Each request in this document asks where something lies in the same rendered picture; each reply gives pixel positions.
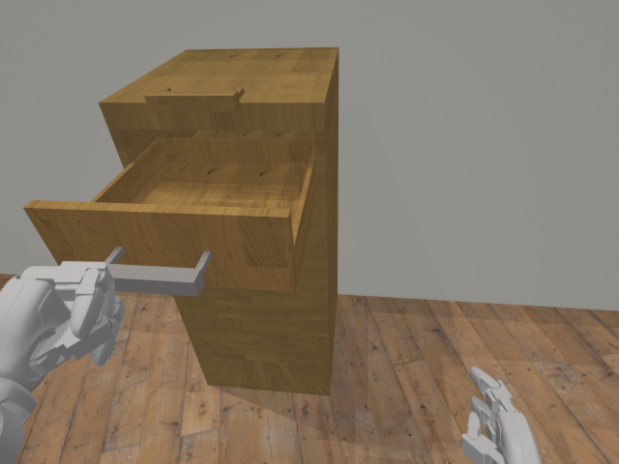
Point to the cabinet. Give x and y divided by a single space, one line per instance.
266 340

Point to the drawer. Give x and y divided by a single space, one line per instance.
248 201

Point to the left robot hand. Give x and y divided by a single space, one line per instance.
74 300

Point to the robot left forearm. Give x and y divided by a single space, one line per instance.
16 406

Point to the right robot hand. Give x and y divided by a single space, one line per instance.
507 429

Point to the handle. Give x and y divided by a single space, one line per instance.
157 280
223 101

